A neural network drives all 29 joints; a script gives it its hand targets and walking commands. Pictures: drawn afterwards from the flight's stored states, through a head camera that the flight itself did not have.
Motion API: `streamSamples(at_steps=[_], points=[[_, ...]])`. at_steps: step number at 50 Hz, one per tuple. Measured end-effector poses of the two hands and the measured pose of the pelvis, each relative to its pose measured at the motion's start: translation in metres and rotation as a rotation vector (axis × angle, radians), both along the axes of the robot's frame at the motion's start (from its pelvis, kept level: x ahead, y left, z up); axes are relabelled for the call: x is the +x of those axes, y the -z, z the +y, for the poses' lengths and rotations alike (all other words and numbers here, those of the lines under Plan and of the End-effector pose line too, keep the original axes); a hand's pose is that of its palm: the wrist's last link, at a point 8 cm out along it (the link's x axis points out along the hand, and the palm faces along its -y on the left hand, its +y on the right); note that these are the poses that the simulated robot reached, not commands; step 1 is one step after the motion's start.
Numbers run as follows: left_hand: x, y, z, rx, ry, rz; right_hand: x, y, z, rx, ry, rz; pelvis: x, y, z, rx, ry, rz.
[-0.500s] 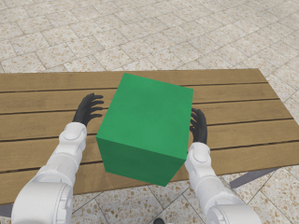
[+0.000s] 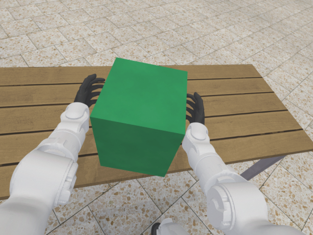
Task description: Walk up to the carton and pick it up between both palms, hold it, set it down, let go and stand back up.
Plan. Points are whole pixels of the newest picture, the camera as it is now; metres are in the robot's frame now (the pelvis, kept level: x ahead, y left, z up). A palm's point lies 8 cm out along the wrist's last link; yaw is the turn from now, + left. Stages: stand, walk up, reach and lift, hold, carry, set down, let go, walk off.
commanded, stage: reach and lift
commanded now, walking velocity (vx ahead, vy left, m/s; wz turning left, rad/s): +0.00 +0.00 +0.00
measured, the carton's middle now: (141, 121) +0.44 -0.04 +0.01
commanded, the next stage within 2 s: none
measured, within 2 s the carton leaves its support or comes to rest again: neither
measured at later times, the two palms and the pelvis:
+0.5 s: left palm (88, 104) +0.48 +0.10 +0.05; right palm (193, 124) +0.39 -0.18 +0.04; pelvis +0.04 +0.00 +0.02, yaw +0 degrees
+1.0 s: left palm (88, 105) +0.48 +0.10 +0.05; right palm (193, 124) +0.39 -0.18 +0.04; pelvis +0.06 -0.01 +0.04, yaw +1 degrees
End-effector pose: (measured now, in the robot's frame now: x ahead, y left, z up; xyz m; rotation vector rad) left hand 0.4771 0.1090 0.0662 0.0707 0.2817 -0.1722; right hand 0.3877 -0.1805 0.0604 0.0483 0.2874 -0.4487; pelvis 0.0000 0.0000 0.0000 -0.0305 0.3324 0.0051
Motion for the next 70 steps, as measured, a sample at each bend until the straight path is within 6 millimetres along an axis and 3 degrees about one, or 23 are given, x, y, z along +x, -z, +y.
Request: streamSamples(at_steps=[3, 20, 37, 70], points=[[0.003, 0.0, -0.011, -0.002, 0.046, -0.017, 0.001, 0.003, -0.001, 0.0, 0.006, -0.011, 0.004, 0.001, 0.0, -0.009, -0.006, 0.015], [0.005, 0.013, -0.011, 0.014, 0.068, 0.001, 0.006, 0.018, -0.001, -0.006, 0.013, -0.107, 0.028, -0.015, 0.003, -0.028, -0.017, -0.038], [0.005, 0.018, -0.011, -0.035, 0.057, -0.027, 0.006, 0.017, 0.0, -0.06, 0.004, -0.119, 0.052, -0.033, -0.001, -0.023, -0.02, -0.042], [0.005, 0.017, -0.011, -0.014, 0.064, -0.035, 0.006, 0.016, 0.0, -0.095, -0.004, -0.107, 0.06, -0.046, -0.008, -0.02, -0.041, -0.046]])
